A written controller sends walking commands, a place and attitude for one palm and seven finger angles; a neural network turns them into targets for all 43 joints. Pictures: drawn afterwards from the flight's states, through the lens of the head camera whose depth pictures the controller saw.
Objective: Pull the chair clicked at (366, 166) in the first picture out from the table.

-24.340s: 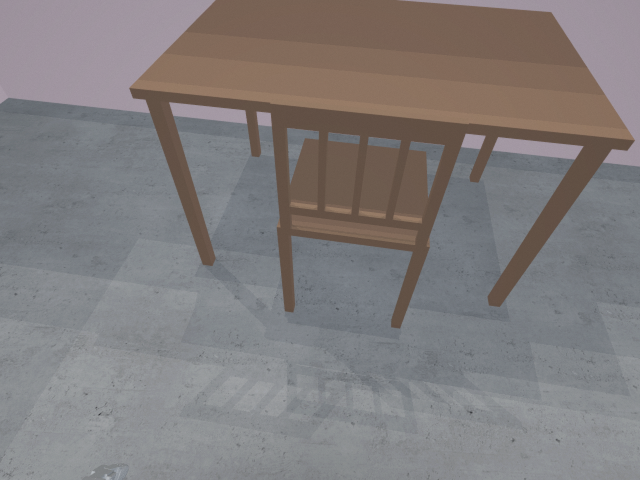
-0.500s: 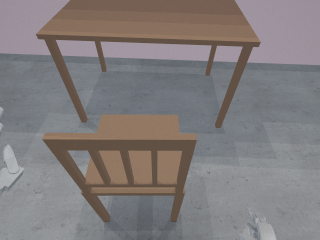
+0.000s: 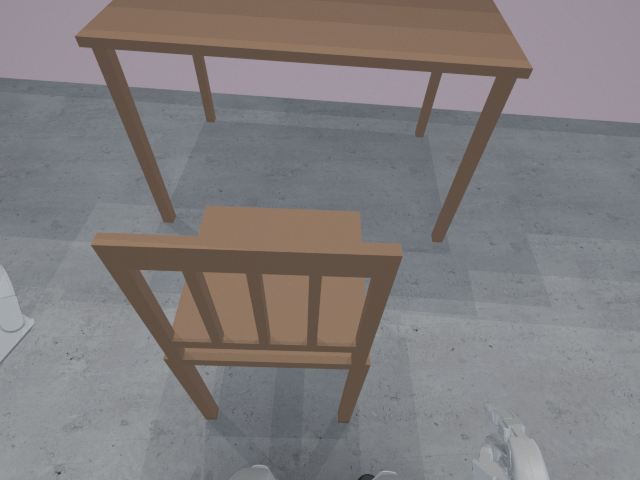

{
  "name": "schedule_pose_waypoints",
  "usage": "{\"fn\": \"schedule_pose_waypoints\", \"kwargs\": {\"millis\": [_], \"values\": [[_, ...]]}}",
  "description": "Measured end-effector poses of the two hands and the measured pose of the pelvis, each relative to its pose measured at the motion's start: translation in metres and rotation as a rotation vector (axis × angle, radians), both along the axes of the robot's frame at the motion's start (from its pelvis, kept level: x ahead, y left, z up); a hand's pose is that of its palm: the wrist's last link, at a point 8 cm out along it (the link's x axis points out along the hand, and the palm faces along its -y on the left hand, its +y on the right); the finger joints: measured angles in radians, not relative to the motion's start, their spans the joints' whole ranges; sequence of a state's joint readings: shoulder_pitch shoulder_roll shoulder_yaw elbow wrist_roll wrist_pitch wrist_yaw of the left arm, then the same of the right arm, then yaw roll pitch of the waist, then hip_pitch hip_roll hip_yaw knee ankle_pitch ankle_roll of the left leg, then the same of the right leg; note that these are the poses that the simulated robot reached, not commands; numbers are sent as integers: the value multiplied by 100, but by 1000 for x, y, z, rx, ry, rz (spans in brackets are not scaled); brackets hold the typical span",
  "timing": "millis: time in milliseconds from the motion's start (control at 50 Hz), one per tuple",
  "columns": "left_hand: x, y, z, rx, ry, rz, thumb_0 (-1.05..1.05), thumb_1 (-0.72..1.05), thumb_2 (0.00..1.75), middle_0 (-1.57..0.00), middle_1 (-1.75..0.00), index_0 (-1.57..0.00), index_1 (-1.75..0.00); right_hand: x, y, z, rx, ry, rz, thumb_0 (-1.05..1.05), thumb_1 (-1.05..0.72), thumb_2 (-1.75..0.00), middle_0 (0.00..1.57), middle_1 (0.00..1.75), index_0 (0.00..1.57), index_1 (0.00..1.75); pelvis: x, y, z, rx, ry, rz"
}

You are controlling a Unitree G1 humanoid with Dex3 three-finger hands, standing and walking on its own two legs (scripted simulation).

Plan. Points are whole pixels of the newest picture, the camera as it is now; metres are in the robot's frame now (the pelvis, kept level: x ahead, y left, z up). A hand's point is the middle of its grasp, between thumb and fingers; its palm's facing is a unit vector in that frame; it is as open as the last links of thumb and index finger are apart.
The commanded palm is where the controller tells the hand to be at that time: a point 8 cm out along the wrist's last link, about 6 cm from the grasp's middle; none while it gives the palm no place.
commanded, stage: step back with the hand held close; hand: left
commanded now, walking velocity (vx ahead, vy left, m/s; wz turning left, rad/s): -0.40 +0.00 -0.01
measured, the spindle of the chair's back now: (260, 308) +0.38 +0.12 -0.10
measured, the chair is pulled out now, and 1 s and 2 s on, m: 0.58 0.58 0.58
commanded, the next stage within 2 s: stop stepping back and stand still in 0.82 s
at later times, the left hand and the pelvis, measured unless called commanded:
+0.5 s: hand (5, 334) +0.20 +0.27 +0.18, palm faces +0.46 -0.72 -0.51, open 7.4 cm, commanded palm +0.13 +0.30 +0.20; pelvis -0.01 -0.01 +0.00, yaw +0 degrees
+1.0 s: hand (2, 433) +0.13 +0.23 +0.19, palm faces +0.31 -0.83 -0.46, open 7.4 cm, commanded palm +0.07 +0.28 +0.20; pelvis -0.09 -0.01 +0.02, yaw -4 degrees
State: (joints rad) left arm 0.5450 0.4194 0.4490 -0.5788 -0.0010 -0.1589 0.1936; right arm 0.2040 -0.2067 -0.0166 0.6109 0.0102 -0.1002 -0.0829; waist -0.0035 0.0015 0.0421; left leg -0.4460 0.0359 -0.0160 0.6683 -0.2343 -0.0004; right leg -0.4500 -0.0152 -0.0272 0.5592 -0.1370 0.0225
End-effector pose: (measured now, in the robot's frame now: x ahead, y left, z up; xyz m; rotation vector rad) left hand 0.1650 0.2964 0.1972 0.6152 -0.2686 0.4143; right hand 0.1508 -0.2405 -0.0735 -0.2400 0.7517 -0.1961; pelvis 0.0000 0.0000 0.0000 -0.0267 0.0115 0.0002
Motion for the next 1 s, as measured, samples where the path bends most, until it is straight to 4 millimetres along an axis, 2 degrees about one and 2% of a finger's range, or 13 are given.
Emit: {"fn": "schedule_pose_waypoints", "kwargs": {"millis": [100, 200, 300, 380, 460, 520, 580, 660, 740, 800, 840, 920, 1000], "values": [[-5, 2, 6, 62, -28, 17, 2, 89, 89, -21, -31, -21, -31, 5, -3, -4, 9, -28, -3, 2, -90, -90, 20, 30, 20, 30, 2, -6, -6, 4, -8, 17], [-8, -2, 3, 11, -48, 42, 2, 89, 89, -21, -31, -21, -31, 8, -5, -8, 9, -4, 27, 2, -91, -90, 20, 30, 20, 30, 2, -9, -5, 12, 5, 18], [-6, -2, -2, -33, -30, 6, 1, 89, 89, -21, -31, -21, -31, 5, -3, -3, -15, 39, 31, 2, -91, -90, 20, 30, 20, 30, -1, -2, 0, 16, 13, 20], [-7, 6, 0, 19, -18, -16, 2, 89, 89, -21, -31, -21, -31, 4, 0, 4, -21, -1, 4, 2, -91, -90, 20, 30, 20, 30, -2, 2, -1, -15, 11, 28], [-12, 9, 4, 58, -36, -8, 2, 89, 89, -21, -31, -21, -31, 6, 5, 3, -6, -32, 17, 2, -91, -90, 20, 30, 20, 30, -1, -3, -4, -17, 32, 19], [-13, 2, 3, 30, -42, -18, 2, 89, 89, -21, -30, -21, -31, 6, 8, 0, 8, -26, 51, 2, -91, -90, 20, 30, 20, 30, -10, -8, -2, -34, 22, 8], [-17, -13, 4, 8, -47, -65, 2, 89, 89, -21, -30, -21, -31, 2, 8, -2, 24, -26, 71, 2, -90, -90, 20, 30, 20, 30, -18, -13, -1, -35, 15, 5], [-24, -23, 5, -7, -33, -110, 2, 89, 89, -21, -31, -21, -31, -9, 2, 1, 23, -9, 40, 2, -90, -90, 20, 30, 20, 31, -25, -11, 2, -9, 23, 3], [-30, -7, 7, 21, -15, -101, 1, 89, 89, -21, -31, -21, -31, -24, -1, 8, -10, 9, -4, 2, -91, -90, 20, 30, 20, 30, -32, -1, 6, 3, 37, 2], [-37, 6, 4, 29, -3, -87, 1, 89, 89, -21, -31, -21, -31, -36, 1, 14, -20, 8, -25, 2, -91, -90, 20, 30, 20, 30, -44, 2, 8, 19, 28, -10], [-42, 9, 1, -1, 12, -79, 1, 89, 89, -21, -31, -21, -31, -45, 4, 19, -22, -6, -17, 2, -91, -90, 20, 30, 20, 30, -52, 2, 11, 5, 26, -20], [-57, -7, 4, -62, 1, -119, 2, 89, 89, -21, -30, -21, -31, -68, 7, 25, 4, -25, -2, 2, -91, -90, 20, 30, 20, 30, -71, -1, 18, -23, 19, -47], [-75, -29, 11, -47, -7, -181, 2, 89, 89, -21, -30, -21, -31, -93, 2, 22, 34, -43, 1, 2, -90, -90, 20, 30, 20, 30, -93, -11, 16, -24, 25, -66]]}}
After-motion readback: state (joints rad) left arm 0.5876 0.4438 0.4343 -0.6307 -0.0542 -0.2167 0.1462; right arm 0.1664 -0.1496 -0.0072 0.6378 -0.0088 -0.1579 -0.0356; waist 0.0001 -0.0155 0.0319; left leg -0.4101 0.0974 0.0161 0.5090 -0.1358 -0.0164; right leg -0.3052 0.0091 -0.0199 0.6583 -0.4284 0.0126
